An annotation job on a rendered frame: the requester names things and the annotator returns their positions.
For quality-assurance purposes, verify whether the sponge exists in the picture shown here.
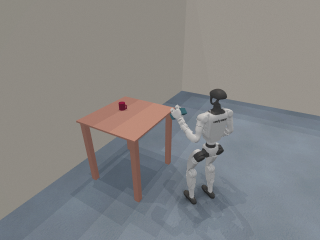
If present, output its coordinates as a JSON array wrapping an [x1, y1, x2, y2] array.
[[169, 108, 187, 120]]

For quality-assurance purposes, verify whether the left robot thigh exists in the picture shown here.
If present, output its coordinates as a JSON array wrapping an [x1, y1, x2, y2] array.
[[187, 149, 207, 179]]

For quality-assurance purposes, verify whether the table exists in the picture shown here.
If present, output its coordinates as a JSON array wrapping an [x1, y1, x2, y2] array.
[[76, 96, 175, 203]]

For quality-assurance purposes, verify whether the left robot hand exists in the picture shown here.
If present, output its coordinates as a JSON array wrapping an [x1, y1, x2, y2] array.
[[170, 104, 184, 120]]

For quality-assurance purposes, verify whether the right robot upper arm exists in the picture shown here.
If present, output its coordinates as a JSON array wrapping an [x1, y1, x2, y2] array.
[[224, 108, 234, 134]]

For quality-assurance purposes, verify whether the robot left forearm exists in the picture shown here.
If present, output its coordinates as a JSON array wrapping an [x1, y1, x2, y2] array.
[[177, 117, 197, 142]]

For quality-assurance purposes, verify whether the left robot upper arm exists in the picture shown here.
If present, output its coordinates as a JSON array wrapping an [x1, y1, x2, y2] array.
[[192, 112, 209, 143]]

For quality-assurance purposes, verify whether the robot head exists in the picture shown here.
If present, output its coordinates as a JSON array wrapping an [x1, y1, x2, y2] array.
[[208, 89, 227, 115]]

